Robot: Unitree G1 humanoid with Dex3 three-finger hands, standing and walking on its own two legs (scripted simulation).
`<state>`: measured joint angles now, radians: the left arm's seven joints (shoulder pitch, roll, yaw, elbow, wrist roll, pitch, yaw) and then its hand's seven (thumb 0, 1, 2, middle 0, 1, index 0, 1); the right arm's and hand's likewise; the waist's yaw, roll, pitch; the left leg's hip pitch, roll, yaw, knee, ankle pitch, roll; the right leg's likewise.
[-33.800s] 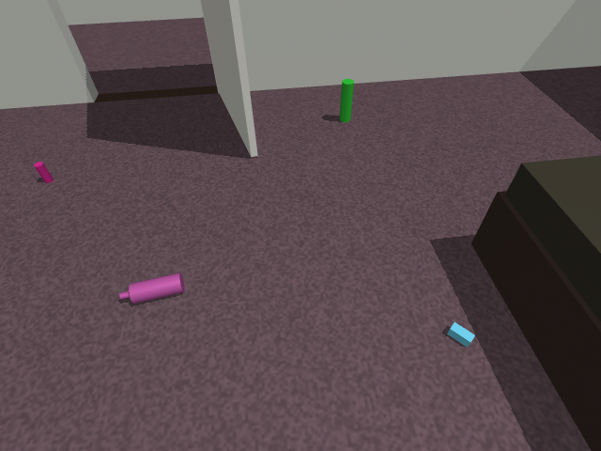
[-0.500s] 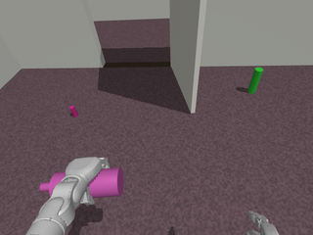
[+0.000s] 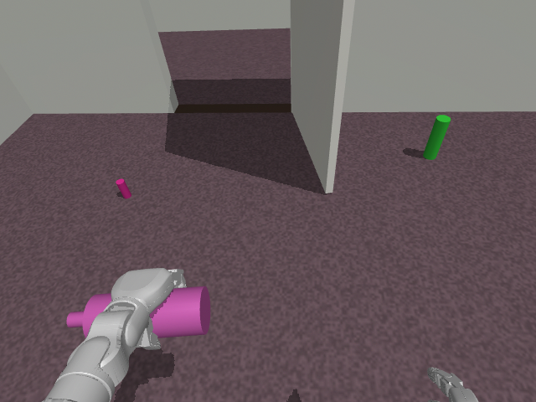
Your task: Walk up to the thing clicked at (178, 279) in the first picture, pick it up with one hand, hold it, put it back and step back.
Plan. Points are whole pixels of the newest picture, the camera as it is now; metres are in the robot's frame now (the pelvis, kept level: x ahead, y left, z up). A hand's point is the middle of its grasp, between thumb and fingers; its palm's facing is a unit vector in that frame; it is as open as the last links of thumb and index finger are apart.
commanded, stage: crouch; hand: left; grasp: from above
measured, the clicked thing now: (138, 314) +0.30 +0.25 -0.05
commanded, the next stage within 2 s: none
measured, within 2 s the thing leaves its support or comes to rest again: neither
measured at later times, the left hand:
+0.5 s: hand (170, 332) +0.31 +0.23 -0.16, palm faces -0.44 +0.03 -0.90, open 10.7 cm
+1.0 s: hand (199, 346) +0.37 +0.23 -0.41, palm faces -0.46 +0.01 -0.89, open 10.7 cm
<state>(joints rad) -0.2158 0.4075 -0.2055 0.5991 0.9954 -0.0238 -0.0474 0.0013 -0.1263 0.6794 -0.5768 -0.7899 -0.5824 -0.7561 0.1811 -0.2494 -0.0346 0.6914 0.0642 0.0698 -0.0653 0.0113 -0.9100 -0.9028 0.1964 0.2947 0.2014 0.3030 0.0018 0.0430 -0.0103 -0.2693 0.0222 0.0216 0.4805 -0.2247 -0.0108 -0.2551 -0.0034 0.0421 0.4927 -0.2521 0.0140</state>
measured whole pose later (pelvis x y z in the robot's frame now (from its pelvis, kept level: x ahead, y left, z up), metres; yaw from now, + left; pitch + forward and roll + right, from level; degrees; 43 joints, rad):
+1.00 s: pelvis -0.07 +0.01 -0.27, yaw -2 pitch +36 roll -4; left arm -0.78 0.50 -0.02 1.26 1.20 -0.11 0.33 0.00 -0.12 0.67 -0.59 -0.76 -0.59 -0.73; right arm 0.23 -0.22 -0.04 0.75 -0.07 -0.03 0.02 0.01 -0.90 -0.90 0.20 0.29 0.20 0.30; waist -0.17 0.05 -0.20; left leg -1.84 0.02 -0.06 1.82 -0.61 0.00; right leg -1.77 0.02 -0.01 1.79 -0.64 0.03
